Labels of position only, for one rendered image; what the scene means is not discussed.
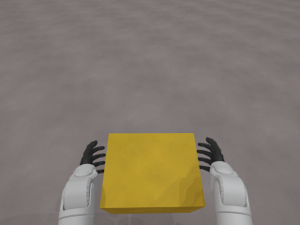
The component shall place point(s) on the right robot forearm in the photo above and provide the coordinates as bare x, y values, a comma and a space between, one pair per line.
231, 201

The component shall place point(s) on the carton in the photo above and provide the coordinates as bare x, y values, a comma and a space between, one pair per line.
151, 173

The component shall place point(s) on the right robot hand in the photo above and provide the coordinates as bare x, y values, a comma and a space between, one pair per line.
215, 153

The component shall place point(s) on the left robot hand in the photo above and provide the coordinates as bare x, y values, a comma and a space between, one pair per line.
88, 156

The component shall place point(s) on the left robot forearm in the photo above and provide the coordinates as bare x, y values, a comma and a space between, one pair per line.
79, 197

